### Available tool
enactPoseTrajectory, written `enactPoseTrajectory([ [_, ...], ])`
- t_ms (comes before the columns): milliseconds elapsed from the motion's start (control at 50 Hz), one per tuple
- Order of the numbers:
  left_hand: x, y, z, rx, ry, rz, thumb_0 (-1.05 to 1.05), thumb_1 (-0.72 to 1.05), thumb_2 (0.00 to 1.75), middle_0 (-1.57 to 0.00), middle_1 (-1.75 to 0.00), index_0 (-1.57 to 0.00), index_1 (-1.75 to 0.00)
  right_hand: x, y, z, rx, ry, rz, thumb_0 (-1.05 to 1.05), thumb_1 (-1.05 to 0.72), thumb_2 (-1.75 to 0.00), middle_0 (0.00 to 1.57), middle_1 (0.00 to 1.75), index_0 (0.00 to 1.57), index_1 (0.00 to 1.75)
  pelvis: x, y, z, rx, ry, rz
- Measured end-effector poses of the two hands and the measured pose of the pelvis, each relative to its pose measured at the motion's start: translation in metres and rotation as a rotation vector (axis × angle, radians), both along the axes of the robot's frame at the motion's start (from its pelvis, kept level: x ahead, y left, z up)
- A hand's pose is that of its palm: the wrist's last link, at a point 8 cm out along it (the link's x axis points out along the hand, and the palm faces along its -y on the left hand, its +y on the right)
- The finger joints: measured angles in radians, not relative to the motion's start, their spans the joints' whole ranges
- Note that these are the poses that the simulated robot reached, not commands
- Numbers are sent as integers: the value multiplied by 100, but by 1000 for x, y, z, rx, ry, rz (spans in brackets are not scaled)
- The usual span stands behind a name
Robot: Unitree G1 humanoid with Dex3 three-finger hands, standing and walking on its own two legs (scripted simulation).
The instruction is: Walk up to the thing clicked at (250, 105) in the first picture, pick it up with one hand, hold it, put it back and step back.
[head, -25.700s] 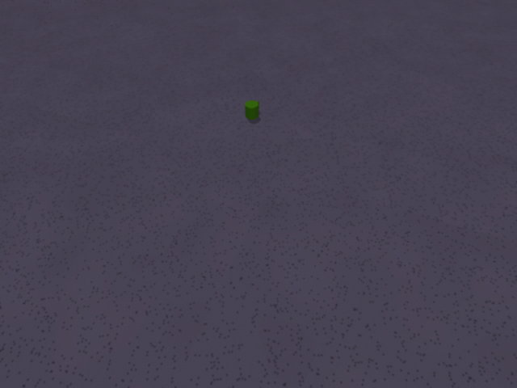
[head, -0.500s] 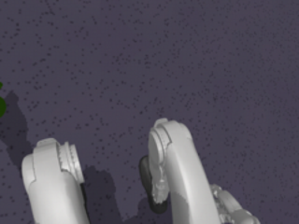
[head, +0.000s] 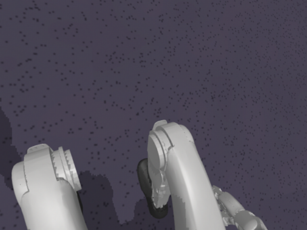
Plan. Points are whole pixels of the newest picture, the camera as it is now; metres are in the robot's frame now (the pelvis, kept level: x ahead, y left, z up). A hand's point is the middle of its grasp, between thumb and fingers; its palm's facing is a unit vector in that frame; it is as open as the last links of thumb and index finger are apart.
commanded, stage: rest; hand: left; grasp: from above
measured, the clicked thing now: out of the picture +0.43 +0.37 -0.25
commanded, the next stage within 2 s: open in 0.12 s
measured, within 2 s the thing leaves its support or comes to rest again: neither
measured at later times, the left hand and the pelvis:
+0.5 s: hand out of the picture +0.40 +0.38 -0.22, palm faces -0.43 -0.15 -0.89, open 11.6 cm; pelvis +0.00 +0.00 +0.00, yaw -1 degrees
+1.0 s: hand out of the picture +0.40 +0.38 -0.21, palm faces -0.43 -0.15 -0.89, open 13.9 cm; pelvis +0.00 +0.00 +0.00, yaw -1 degrees
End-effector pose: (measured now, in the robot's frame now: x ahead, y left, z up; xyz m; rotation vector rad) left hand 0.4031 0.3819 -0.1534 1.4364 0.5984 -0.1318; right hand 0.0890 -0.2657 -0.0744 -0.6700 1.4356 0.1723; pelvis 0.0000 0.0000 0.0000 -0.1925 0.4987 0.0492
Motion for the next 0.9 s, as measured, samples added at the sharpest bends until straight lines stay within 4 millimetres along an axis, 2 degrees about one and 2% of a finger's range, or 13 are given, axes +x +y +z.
enactPoseTrajectory([
  [340, -1, 1, -1, -1, -3, -1, -1, -11, 68, -59, -84, -52, -77, -6, 4, 3, 13, -15, 40, 0, -90, -90, 20, 30, 20, 30, -4, 1, -3, -8, -32, -10],
  [460, -3, 0, -5, -1, 1, -3, 0, -15, 78, -46, -90, -43, -85, -9, 5, 6, 10, -7, 46, 0, -89, -90, 20, 30, 20, 30, -4, 1, -2, -12, -33, -11],
  [680, 4, 2, -5, 11, -20, 6, 0, -39, 97, -18, -103, -18, -101, -8, 7, 9, 10, -8, 48, 0, -89, -90, 20, 30, 20, 30, -3, 3, -2, -22, -31, -10],
  [900, 2, 1, -3, 4, -2, 5, 0, -47, 100, -8, -106, -9, -104, -2, 11, 8, 36, -22, 53, 0, -89, -90, 20, 30, 20, 30, -4, 4, 1, -24, -25, -8],
])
